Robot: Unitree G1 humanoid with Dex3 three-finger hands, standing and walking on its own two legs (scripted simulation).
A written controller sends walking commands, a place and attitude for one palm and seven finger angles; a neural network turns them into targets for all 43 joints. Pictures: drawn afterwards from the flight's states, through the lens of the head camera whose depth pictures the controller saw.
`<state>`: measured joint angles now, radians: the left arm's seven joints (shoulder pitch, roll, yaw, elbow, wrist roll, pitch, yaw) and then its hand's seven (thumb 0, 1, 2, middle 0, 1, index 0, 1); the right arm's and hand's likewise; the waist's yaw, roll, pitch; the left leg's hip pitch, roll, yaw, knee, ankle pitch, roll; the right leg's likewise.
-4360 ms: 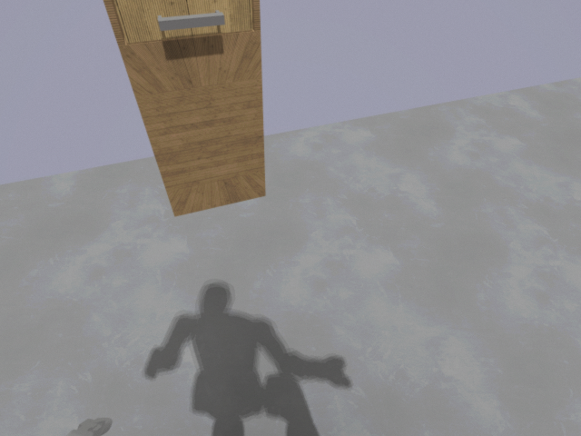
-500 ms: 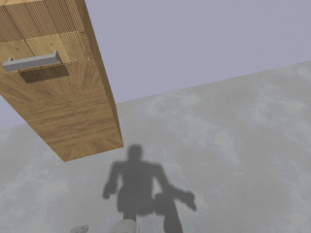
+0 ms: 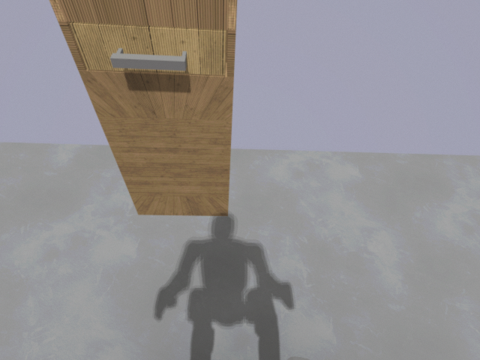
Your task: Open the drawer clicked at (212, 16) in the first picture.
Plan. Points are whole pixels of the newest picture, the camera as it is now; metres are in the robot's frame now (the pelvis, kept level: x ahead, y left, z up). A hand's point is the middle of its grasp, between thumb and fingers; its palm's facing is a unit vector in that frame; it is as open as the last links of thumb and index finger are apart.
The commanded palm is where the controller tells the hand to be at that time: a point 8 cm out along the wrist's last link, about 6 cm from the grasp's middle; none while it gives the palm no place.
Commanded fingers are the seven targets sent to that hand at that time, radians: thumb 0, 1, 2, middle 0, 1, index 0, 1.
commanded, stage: take the last steps up to it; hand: left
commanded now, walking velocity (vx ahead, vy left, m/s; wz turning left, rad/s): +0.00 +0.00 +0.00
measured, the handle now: (151, 57) +0.78 +0.30 +0.07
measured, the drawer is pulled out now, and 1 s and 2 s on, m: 0.00 0.00 0.00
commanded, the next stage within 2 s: come to a stop and stand still in 0.96 s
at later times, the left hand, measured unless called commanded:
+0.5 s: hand out of the picture -0.04 +0.15 -0.16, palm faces +0.22 -0.96 -0.19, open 7.4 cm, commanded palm none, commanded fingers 0.00 0.90 0.90 -0.20 -0.30 -0.20 -0.30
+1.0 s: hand (109, 293) +0.25 +0.29 -0.17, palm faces +0.14 -0.98 -0.16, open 7.4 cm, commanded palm none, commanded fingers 0.00 0.90 0.90 -0.20 -0.30 -0.20 -0.30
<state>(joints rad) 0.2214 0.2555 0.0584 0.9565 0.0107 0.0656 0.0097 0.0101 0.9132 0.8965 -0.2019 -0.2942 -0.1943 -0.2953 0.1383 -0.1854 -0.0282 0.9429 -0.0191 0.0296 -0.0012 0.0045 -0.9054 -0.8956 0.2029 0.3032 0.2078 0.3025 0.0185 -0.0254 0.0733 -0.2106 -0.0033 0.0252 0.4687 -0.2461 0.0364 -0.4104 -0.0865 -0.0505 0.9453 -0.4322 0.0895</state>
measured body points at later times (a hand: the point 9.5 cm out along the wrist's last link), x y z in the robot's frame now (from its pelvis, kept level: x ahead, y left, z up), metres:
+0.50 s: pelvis +0.06 +0.00 +0.00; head +0.06 -0.01 +0.45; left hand -0.05 +0.20 -0.14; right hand +0.10 -0.24 -0.16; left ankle +0.10 +0.16 -0.68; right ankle +0.00 -0.13 -0.74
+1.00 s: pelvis +0.19 +0.10 +0.00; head +0.18 +0.12 +0.45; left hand +0.24 +0.34 -0.15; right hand +0.21 -0.12 -0.15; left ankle +0.15 +0.16 -0.74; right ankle +0.28 -0.03 -0.68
